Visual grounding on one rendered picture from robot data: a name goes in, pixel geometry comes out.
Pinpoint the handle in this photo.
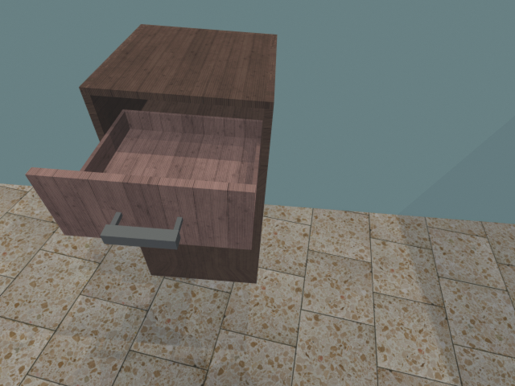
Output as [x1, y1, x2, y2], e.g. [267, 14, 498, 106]
[101, 212, 183, 249]

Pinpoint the cabinet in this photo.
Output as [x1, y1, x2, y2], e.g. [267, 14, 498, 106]
[79, 24, 277, 284]

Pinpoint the drawer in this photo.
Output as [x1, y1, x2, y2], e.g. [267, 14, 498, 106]
[25, 109, 262, 250]

